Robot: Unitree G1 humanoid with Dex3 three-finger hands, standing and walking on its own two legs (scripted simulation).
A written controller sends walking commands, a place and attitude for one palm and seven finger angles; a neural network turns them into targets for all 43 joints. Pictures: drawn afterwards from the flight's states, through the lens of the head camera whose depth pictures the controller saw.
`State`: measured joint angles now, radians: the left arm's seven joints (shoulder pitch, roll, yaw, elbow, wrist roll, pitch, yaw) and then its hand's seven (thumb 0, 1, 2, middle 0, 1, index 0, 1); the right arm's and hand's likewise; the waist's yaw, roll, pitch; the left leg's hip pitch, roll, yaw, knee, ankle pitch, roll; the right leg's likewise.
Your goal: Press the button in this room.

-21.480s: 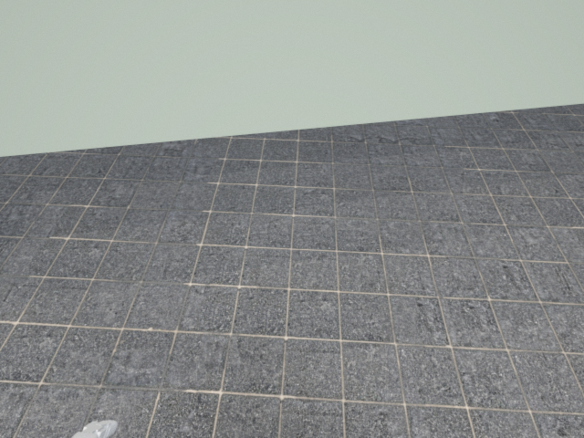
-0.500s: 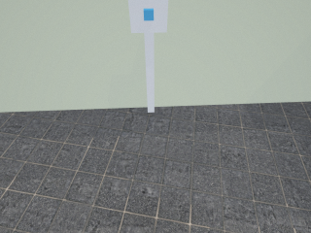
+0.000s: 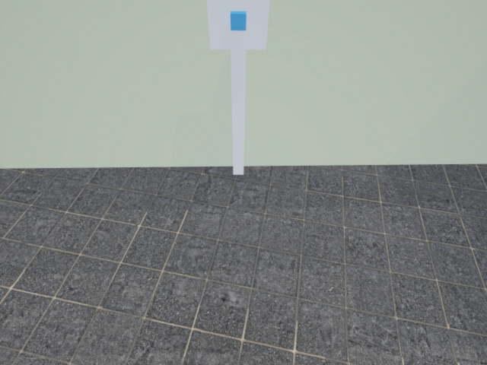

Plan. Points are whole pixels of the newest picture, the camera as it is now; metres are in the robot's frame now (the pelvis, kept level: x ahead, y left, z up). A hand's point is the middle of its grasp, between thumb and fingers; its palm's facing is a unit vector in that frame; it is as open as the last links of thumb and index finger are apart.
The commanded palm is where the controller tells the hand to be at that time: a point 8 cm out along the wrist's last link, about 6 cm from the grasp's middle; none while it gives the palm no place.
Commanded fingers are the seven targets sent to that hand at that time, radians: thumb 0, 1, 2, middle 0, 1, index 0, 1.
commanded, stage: walk to a spot facing it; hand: left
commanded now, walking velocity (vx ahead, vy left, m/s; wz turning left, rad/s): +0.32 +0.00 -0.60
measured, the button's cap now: (238, 20) +1.16 +0.09 +0.07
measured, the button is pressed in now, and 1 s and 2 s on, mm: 0 0 0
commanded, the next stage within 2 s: turn to face it in 0.92 s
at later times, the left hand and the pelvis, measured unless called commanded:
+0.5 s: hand (140, 334) +0.20 +0.22 -0.17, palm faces -0.20 -0.96 -0.21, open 7.4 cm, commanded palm none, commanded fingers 0.00 0.90 0.90 -0.20 -0.30 -0.20 -0.30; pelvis +0.10 +0.04 +0.00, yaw -15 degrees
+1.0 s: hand (232, 236) +0.43 +0.06 -0.17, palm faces -0.44 -0.87 -0.23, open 7.2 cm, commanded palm none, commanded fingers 0.00 0.90 0.90 -0.20 -0.30 -0.20 -0.30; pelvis +0.29 -0.09 -0.01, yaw -28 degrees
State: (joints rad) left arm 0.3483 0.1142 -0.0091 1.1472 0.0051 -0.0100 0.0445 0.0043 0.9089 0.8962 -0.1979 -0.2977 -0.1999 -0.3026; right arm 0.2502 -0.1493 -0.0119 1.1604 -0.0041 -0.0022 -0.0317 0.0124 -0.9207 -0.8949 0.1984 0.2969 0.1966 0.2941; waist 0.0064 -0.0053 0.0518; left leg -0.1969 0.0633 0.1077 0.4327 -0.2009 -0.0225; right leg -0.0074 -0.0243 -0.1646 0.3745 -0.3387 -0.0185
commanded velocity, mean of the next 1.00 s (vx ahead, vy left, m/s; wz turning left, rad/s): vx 0.31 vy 0.00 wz -0.47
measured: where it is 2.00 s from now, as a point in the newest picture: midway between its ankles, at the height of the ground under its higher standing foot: (281, 326)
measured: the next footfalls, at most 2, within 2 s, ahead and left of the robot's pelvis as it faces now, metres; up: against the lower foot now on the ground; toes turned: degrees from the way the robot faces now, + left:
right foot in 0.76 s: +0.29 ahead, -0.18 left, +0.00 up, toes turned -31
left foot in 1.18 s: +0.54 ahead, -0.06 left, +0.00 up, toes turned -20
